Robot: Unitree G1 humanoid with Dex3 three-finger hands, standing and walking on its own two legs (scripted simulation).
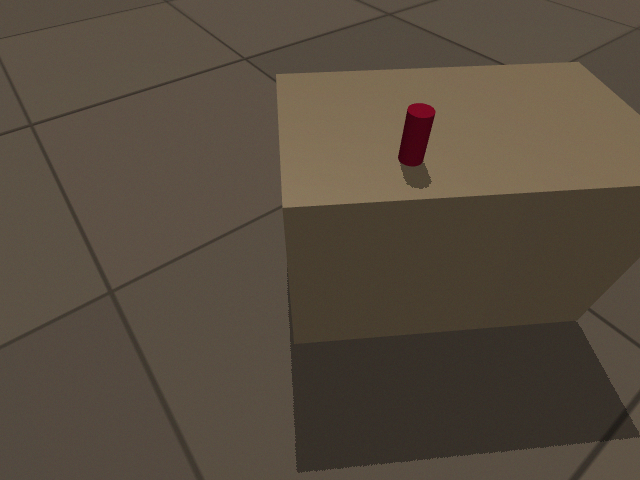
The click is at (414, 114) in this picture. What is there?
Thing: squat round
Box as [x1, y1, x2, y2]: [398, 103, 435, 165]
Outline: 429,105 415,103 410,105 407,109 398,155 398,159 406,165 417,165 422,161 435,111
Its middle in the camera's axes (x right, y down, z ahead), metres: +0.23 -0.23 +0.92
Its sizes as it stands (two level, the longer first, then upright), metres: 0.061 0.061 0.132
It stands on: a support 0.65 m high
